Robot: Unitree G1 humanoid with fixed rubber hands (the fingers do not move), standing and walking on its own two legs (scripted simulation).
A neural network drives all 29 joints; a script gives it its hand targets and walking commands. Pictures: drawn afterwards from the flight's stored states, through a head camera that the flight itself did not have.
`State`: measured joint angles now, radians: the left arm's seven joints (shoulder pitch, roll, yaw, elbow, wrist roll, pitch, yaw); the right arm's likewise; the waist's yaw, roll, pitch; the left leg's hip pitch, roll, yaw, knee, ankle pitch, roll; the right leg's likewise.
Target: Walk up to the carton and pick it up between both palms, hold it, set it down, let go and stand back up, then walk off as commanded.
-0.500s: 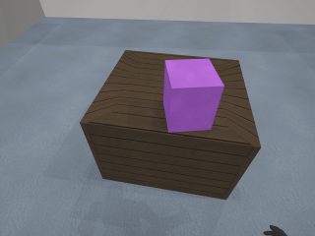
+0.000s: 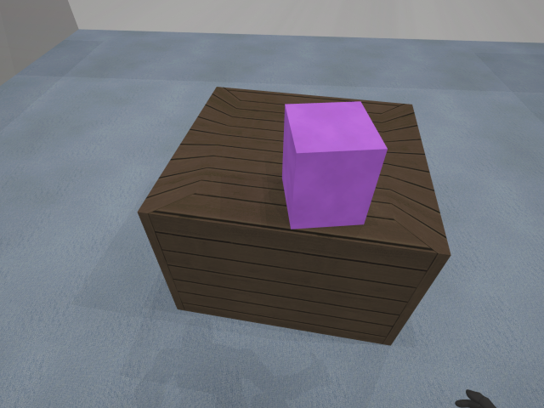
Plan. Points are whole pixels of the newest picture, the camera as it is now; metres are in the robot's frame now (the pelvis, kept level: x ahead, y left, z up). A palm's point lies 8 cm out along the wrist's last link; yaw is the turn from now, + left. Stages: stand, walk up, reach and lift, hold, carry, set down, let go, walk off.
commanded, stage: stand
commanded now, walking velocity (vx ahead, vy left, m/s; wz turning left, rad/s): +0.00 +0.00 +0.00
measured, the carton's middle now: (325, 165) +0.74 -0.06 -0.07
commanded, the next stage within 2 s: none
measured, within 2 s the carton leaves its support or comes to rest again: neither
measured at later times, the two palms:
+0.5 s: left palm out of the picture +0.06 +0.30 -0.11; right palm out of the picture +0.15 -0.30 -0.08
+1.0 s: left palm out of the picture +0.05 +0.30 -0.11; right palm out of the picture +0.15 -0.30 -0.08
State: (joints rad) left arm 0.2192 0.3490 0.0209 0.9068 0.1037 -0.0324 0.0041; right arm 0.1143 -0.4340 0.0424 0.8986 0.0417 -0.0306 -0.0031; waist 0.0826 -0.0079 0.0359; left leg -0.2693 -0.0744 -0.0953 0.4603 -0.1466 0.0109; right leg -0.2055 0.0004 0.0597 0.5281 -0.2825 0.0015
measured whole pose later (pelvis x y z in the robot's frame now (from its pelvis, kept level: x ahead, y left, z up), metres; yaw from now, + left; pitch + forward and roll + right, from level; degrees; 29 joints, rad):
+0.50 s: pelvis +0.00 +0.00 +0.00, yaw +0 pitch -2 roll +1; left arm 0.22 0.35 0.02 0.91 0.10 -0.03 0.00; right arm 0.11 -0.43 0.04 0.90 0.04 -0.03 0.00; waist 0.08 -0.01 0.04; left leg -0.27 -0.07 -0.10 0.46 -0.15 0.01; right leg -0.21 0.00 0.06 0.53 -0.28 0.00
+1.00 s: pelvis +0.00 +0.00 +0.00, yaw +0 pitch -3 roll +1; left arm 0.22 0.35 0.02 0.91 0.10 -0.03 0.00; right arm 0.11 -0.43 0.04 0.90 0.04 -0.03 0.00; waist 0.08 -0.01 0.03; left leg -0.27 -0.07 -0.10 0.46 -0.14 0.01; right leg -0.21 0.00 0.06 0.53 -0.28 0.00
